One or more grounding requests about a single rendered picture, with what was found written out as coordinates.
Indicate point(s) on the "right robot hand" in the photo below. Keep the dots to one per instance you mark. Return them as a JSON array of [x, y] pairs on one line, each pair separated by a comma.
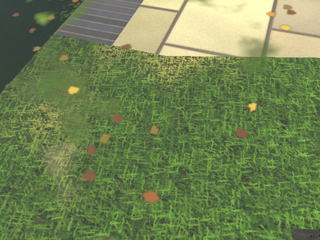
[[305, 234]]

